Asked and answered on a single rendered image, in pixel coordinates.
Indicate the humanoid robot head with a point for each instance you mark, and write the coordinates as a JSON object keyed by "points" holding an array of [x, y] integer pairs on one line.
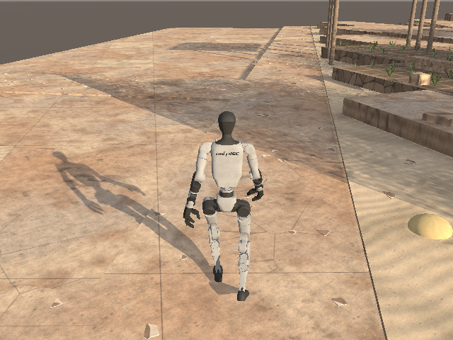
{"points": [[226, 122]]}

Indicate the robot left upper arm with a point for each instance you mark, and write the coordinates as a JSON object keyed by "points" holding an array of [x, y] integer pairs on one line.
{"points": [[204, 149]]}

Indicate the robot right upper arm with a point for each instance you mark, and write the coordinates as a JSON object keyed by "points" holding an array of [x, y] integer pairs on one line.
{"points": [[249, 149]]}

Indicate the right robot hand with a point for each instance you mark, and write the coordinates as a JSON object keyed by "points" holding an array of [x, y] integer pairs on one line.
{"points": [[253, 190]]}

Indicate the robot torso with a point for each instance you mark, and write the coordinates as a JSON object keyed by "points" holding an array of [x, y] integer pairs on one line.
{"points": [[227, 162]]}

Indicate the robot left forearm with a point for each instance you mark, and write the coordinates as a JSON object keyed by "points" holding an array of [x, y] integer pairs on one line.
{"points": [[193, 192]]}

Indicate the robot right forearm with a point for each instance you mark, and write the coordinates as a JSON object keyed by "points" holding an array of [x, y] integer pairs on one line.
{"points": [[258, 183]]}

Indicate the left robot hand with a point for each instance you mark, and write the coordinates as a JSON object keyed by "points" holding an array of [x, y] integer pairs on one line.
{"points": [[187, 217]]}

